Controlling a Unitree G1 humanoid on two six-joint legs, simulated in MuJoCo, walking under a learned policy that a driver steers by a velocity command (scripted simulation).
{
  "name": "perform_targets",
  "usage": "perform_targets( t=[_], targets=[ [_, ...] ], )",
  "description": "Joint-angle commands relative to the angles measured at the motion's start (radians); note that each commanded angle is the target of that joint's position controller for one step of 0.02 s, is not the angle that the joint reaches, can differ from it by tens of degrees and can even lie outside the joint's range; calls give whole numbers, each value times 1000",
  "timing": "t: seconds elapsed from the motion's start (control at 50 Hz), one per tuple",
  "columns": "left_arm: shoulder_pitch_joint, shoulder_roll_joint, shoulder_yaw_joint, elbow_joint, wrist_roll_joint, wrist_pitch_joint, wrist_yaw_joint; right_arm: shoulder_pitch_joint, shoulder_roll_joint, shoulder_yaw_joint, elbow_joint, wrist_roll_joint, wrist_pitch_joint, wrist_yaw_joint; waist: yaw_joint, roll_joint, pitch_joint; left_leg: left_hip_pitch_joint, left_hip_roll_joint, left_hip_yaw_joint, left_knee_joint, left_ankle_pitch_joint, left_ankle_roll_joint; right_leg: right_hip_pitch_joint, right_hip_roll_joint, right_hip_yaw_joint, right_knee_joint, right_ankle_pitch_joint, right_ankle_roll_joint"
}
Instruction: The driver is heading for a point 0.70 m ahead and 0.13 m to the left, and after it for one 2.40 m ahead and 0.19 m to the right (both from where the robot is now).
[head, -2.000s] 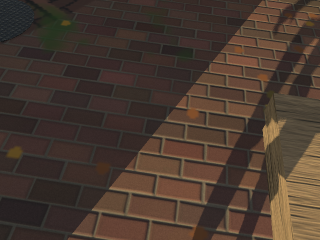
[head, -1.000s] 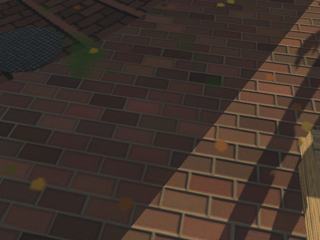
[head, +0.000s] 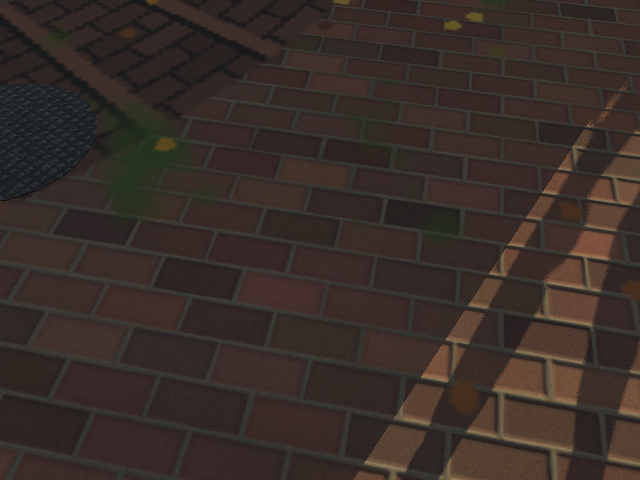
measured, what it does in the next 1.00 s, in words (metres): walks ahead, turning left: right foot, then left foot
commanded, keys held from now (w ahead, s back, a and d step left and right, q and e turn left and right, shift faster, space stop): w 0.40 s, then w+q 0.52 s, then q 0.02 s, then e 0.06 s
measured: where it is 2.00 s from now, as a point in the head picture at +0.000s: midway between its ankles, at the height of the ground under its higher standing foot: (309, 339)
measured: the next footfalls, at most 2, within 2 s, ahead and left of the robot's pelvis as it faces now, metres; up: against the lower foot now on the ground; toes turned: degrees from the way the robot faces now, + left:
right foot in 0.40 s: +0.41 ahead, -0.15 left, +0.00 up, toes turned -2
left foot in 0.96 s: +0.69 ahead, +0.12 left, +0.00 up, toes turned +19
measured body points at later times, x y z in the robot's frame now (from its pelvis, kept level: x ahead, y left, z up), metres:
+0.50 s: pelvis +0.29 -0.06 +0.00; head +0.32 -0.07 +0.44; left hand +0.44 +0.20 -0.11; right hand +0.29 -0.33 -0.15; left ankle +0.14 +0.08 -0.65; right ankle +0.37 -0.15 -0.73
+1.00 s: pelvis +0.56 +0.00 -0.02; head +0.60 +0.02 +0.43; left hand +0.49 +0.27 -0.16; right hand +0.82 -0.18 -0.12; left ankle +0.66 +0.10 -0.74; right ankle +0.39 -0.15 -0.69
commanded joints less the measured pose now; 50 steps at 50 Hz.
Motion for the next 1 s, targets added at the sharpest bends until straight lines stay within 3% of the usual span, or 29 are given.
perform_targets(
  t=[0.02,0.06,0.14,0.22,0.3,0.36,0.38,0.4,0.42,0.44,0.46,0.48,0.5,0.52,0.54,0.56,0.62,0.68,0.78,0.86,0.9,0.92,0.94,0.96,0.98,1.0],
  targets=[
    [68,54,22,-38,7,9,9,10,-83,-11,-24,-9,-24,6,20,96,-72,123,269,-312,-306,7,171,-150,-99,44,-25,68,-1],
    [18,55,23,-65,14,21,10,44,-110,-15,-1,-5,-27,-6,27,90,-31,80,258,-263,-346,19,184,-190,-108,30,-104,125,18],
    [-145,66,25,-124,29,17,3,114,-149,-19,21,-4,-19,-34,-9,69,3,134,246,-206,-371,64,171,-302,-100,18,-356,353,53],
    [-293,43,8,-162,21,7,-14,191,-165,-19,48,9,-13,-44,-60,72,19,169,224,-139,-366,68,142,-242,-47,-35,-572,490,57],
    [-386,54,1,-209,16,-1,-36,259,-173,-24,84,14,7,-47,-81,78,37,328,283,-151,-293,116,134,-286,-29,-28,-664,414,33],
    [-326,100,14,-211,13,-9,-47,237,-196,-32,83,13,25,-51,-24,111,-14,404,309,-152,-183,345,101,-173,7,-50,-701,300,-7],
    [-221,128,31,-182,14,-10,-46,212,-196,-31,77,12,32,-50,39,115,-81,393,278,-120,-56,517,82,-22,43,-82,-723,299,-30],
    [-47,179,56,-126,18,-9,-38,209,-170,-19,67,6,36,-49,107,98,-196,305,218,-78,150,538,53,230,37,-74,-706,313,-63],
    [121,263,78,-89,34,-4,-28,264,-106,3,44,-8,31,-45,124,-51,-353,29,129,-36,499,208,6,572,-196,230,-698,270,-148],
    [149,278,76,-76,36,-3,-35,367,-11,30,59,9,7,-36,74,-275,-450,-272,-25,-125,750,-456,-24,778,-360,657,-845,95,-264],
    [107,180,49,-88,28,-8,-34,296,-128,3,65,39,-9,-34,101,-158,-355,-377,35,-228,863,-442,-6,710,-328,609,-880,-2,-219],
    [21,142,37,-109,26,-12,-30,209,-166,-7,39,54,-20,-33,88,-113,-219,-415,85,-202,862,-343,9,567,-300,444,-901,58,-173],
    [-56,120,29,-122,33,-17,-31,163,-161,-10,32,47,-19,-41,57,-39,-156,-372,135,-182,812,-245,7,431,-265,336,-937,134,-145],
    [-99,78,18,-122,39,-23,-35,136,-154,-19,32,34,-7,-48,35,-19,-90,-331,161,-183,754,-181,7,327,-214,235,-977,206,-111],
    [-114,77,16,-115,47,-27,-33,175,-128,-21,36,36,8,-49,1,-73,-90,-272,181,-193,729,-136,1,275,-210,177,-1003,251,-108],
    [-110,69,16,-104,48,-31,-33,188,-103,-19,40,36,21,-49,-6,-71,-77,-249,190,-191,711,-123,-2,246,-195,134,-1025,293,-108],
    [-82,92,24,-83,51,-34,-21,139,-82,-21,17,37,46,-51,-10,-40,-24,-332,193,-186,646,-41,-14,231,-183,16,-1064,377,-119],
    [-52,109,29,-72,54,-26,-5,79,-72,-22,-17,29,49,-47,0,-23,1,-402,180,-198,507,90,-29,271,-183,-61,-1078,455,-114],
    [1,123,28,-56,41,-10,12,-91,-44,-3,-93,21,48,-12,50,-3,39,-386,165,-85,271,230,-21,332,-177,-187,-1082,496,-83],
    [60,141,34,-37,26,20,16,-183,-36,6,-164,23,50,18,66,-6,59,-414,134,-14,190,129,10,483,-221,-236,-1000,657,-77],
    [37,171,41,-50,21,34,22,-162,-65,-6,-187,25,51,31,25,-44,18,-312,81,42,184,30,42,515,-231,-262,-897,958,-61],
    [24,189,45,-58,20,42,28,-113,-89,-18,-185,26,54,34,-13,-73,-23,-231,45,68,196,-25,62,522,-233,-271,-807,1120,-53],
    [-7,201,48,-73,21,53,33,4,-130,-40,-162,25,56,33,-79,-87,-76,-98,2,84,187,-52,84,497,-219,-276,-642,1238,-38],
    [-16,193,42,-77,16,54,32,161,-181,-68,-118,15,55,20,-161,-53,-154,158,-18,48,78,85,122,380,-180,-281,-424,1152,-3],
    [19,137,24,-99,42,37,22,255,-259,-85,-89,1,60,-10,-157,137,-255,478,175,-226,89,382,182,95,-97,-269,-95,535,44],
    [172,19,-21,-100,32,5,-8,205,-300,-74,-116,-18,53,-12,-44,299,-455,773,488,-765,5,600,427,-233,102,-114,252,-309,90]
  ],
)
